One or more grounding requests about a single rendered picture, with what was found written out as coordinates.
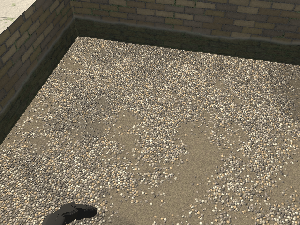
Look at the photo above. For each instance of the robot left hand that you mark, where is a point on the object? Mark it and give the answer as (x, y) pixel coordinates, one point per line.
(68, 213)

